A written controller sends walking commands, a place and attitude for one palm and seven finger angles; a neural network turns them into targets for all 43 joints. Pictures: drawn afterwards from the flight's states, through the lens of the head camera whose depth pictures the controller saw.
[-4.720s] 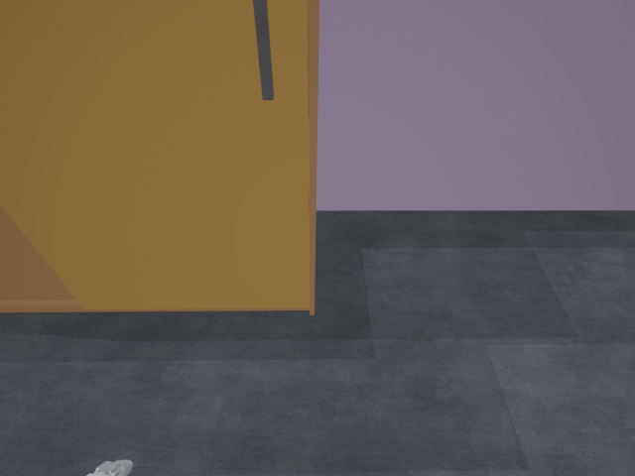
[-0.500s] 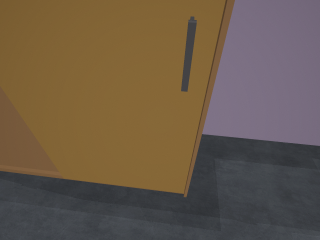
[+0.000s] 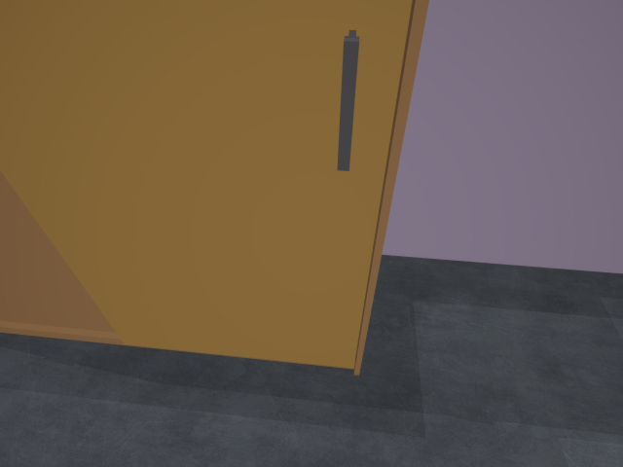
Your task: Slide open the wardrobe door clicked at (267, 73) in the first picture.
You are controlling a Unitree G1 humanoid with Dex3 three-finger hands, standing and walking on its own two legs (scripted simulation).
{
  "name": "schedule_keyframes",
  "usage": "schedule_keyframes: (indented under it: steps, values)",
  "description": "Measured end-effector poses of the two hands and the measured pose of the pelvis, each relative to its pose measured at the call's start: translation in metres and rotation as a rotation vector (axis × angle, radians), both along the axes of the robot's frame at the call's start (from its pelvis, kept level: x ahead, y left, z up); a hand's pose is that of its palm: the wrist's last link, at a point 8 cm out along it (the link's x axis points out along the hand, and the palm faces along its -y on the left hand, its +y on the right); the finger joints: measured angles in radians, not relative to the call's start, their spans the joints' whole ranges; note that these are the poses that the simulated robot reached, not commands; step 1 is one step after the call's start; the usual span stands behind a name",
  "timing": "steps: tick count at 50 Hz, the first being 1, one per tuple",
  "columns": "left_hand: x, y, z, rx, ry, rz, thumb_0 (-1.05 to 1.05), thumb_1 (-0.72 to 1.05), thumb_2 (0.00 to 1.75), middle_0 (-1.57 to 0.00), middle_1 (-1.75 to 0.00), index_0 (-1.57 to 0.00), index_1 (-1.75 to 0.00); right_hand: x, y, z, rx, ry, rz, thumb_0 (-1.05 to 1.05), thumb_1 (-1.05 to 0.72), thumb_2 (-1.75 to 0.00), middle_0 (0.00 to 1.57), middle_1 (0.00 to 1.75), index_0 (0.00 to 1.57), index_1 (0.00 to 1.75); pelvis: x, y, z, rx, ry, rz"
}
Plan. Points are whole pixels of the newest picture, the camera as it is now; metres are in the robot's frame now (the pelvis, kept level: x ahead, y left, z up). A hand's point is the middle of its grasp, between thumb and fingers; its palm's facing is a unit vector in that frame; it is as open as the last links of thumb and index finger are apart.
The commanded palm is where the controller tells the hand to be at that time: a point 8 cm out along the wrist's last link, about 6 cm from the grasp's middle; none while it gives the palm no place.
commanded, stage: look again from close up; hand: right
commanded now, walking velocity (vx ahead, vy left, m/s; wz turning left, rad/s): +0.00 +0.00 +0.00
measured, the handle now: (347, 105) +0.58 -0.02 +0.21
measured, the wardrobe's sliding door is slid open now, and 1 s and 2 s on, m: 0.00 0.00 0.00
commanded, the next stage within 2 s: none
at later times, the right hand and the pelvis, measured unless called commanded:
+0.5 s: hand out of the picture -0.02 -0.19 -0.18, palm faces -0.01 +0.98 -0.19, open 7.4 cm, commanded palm none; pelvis +0.00 -0.01 +0.00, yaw +0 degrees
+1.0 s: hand out of the picture -0.05 -0.17 -0.18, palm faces +0.02 +0.99 -0.17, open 7.3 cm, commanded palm none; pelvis +0.00 -0.01 +0.00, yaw +1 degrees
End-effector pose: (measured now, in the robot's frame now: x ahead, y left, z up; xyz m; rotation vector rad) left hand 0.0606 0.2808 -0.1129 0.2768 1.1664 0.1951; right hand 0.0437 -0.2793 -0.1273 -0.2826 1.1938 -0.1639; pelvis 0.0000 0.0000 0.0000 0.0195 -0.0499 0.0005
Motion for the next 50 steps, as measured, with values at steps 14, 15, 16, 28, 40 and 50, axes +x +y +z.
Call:
schedule_keyframes:
  steps: [14, 15, 16, 28, 40, 50]
  values:
    - [-0.041, -0.027, -0.014, -0.052, 0.137, 0.052, 0.01, 0.9, 0.9, -0.2, -0.3, -0.2, -0.3, -0.049, 0.018, -0.015, 0.059, 0.154, -0.043, 0.0, -0.91, -0.9, 0.2, 0.29, 0.2, 0.3, 0.0, -0.007, 0.001, -0.001, 0.0, -0.003]
    - [-0.042, -0.029, -0.014, -0.057, 0.139, 0.055, 0.01, 0.9, 0.9, -0.2, -0.3, -0.2, -0.3, -0.051, 0.021, -0.015, 0.064, 0.158, -0.045, 0.0, -0.91, -0.9, 0.2, 0.29, 0.2, 0.3, 0.0, -0.007, 0.001, -0.001, 0.0, -0.003]
    - [-0.043, -0.032, -0.015, -0.062, 0.141, 0.056, 0.01, 0.9, 0.9, -0.2, -0.3, -0.2, -0.3, -0.053, 0.023, -0.016, 0.069, 0.162, -0.047, 0.0, -0.91, -0.9, 0.2, 0.29, 0.2, 0.3, 0.0, -0.007, 0.001, -0.001, 0.0, -0.003]
    - [-0.046, -0.06, -0.023, -0.121, 0.138, 0.077, 0.01, 0.9, 0.9, -0.2, -0.3, -0.2, -0.3, -0.066, 0.049, -0.022, 0.127, 0.18, -0.068, 0.0, -0.91, -0.9, 0.2, 0.29, 0.2, 0.3, 0.0, -0.01, 0.001, -0.002, 0.002, 0.002]
    - [-0.067, -0.068, -0.028, -0.141, 0.181, 0.111, 0.01, 0.91, 0.9, -0.2, -0.3, -0.2, -0.3, -0.084, 0.06, -0.023, 0.145, 0.218, -0.095, 0.0, -0.91, -0.9, 0.2, 0.29, 0.2, 0.3, -0.001, -0.01, 0.0, -0.004, 0.009, 0.006]
    - [-0.079, -0.07, -0.03, -0.154, 0.207, 0.131, 0.0, 0.91, 0.9, -0.2, -0.3, -0.2, -0.3, -0.094, 0.062, -0.021, 0.139, 0.242, -0.107, 0.0, -0.91, -0.9, 0.2, 0.29, 0.2, 0.3, -0.001, -0.007, 0.0, -0.004, 0.014, 0.011]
